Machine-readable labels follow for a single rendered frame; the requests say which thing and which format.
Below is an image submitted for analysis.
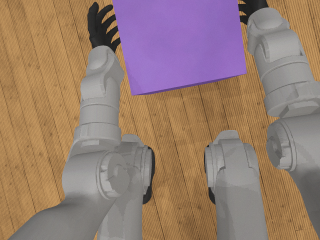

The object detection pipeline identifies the robot left thigh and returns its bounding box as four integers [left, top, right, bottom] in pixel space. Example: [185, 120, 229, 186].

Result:
[96, 141, 152, 240]

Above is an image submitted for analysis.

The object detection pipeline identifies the right robot forearm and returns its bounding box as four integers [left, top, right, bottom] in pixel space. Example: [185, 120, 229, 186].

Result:
[246, 7, 320, 119]

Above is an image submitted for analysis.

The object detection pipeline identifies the carton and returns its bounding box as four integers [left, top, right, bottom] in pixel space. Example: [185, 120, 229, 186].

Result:
[112, 0, 247, 96]

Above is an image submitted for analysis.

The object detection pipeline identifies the left robot forearm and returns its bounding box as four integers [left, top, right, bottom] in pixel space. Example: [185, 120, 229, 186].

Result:
[62, 45, 125, 177]

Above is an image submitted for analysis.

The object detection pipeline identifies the robot thigh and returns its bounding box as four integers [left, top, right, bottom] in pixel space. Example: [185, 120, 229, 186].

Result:
[205, 138, 269, 240]
[96, 141, 152, 240]

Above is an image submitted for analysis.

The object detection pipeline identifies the robot right hand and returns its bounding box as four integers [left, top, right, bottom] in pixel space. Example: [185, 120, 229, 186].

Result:
[238, 0, 269, 25]

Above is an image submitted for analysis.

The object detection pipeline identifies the robot left hand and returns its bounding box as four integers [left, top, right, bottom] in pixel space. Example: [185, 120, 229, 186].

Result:
[87, 2, 121, 54]

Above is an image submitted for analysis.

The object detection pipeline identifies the robot right thigh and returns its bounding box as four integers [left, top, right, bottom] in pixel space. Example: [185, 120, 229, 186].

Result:
[205, 138, 269, 240]

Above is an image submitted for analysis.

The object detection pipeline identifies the robot left upper arm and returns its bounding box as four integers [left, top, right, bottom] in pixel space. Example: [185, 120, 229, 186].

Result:
[7, 149, 130, 240]

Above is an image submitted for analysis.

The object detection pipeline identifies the robot right upper arm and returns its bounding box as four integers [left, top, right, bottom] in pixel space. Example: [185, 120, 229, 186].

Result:
[266, 113, 320, 240]

